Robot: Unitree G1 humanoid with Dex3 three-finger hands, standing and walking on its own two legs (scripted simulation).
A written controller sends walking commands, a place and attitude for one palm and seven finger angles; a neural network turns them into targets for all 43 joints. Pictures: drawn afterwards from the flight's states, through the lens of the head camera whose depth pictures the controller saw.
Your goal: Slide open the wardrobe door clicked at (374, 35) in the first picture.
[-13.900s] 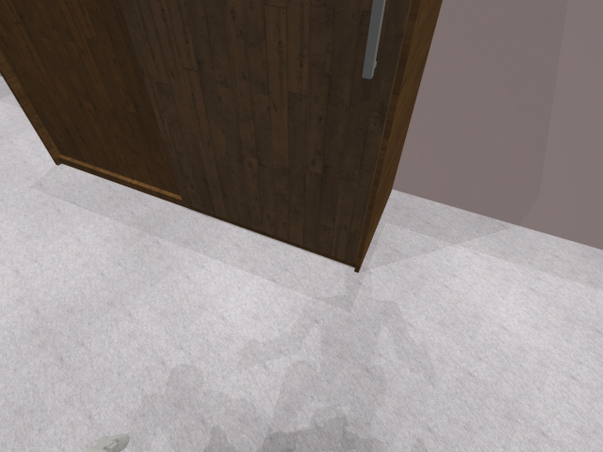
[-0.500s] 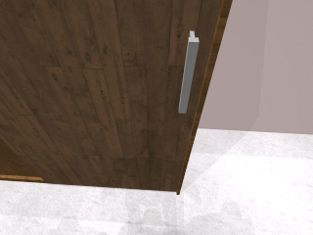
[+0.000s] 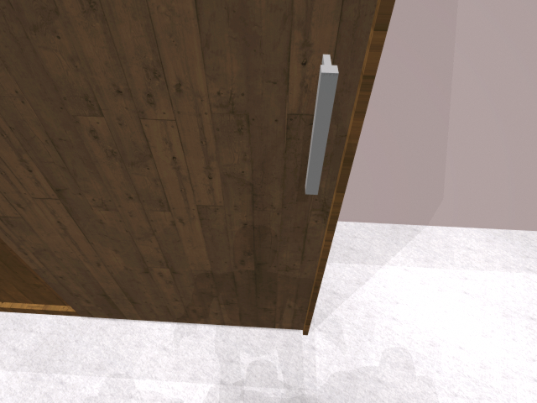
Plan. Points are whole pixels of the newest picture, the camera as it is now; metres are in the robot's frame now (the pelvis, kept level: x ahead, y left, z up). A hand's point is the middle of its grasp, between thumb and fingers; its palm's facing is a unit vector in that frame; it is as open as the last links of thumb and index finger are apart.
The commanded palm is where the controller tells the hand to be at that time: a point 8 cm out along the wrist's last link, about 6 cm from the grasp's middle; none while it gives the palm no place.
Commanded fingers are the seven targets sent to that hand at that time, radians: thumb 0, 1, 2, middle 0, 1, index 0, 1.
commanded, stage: shuffle to correct the standing spot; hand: right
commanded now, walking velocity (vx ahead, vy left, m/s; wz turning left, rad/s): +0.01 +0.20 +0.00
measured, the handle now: (318, 131) +0.48 -0.05 +0.17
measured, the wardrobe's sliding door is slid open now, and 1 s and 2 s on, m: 0.00 0.00 0.00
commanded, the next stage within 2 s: come to a stop and stand still in 0.38 s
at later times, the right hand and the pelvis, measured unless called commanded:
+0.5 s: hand out of the picture +0.00 -0.13 -0.19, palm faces -0.01 +0.97 -0.22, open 7.4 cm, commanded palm none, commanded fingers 0.00 -0.90 -0.90 0.20 0.30 0.20 0.30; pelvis +0.01 +0.07 -0.02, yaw +1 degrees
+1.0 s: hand out of the picture +0.01 -0.08 -0.19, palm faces +0.09 +0.97 -0.23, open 7.4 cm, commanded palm none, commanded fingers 0.00 -0.90 -0.90 0.20 0.30 0.20 0.30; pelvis -0.01 +0.11 -0.01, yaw +1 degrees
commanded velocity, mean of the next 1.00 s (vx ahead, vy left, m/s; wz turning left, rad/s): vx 0.00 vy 0.00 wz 0.00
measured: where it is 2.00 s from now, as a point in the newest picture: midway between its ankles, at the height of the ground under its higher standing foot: outside the picture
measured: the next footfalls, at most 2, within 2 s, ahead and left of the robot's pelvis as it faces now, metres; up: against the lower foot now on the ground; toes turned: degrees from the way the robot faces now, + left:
right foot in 1.00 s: +0.02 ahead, -0.01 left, +0.00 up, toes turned +0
left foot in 1.08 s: +0.03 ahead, +0.23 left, +0.00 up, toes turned -3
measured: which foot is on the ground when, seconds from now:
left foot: down 0.00-0.98, up 1.00-1.00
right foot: down 0.00-0.48, up 0.50-0.98, down 1.00-1.00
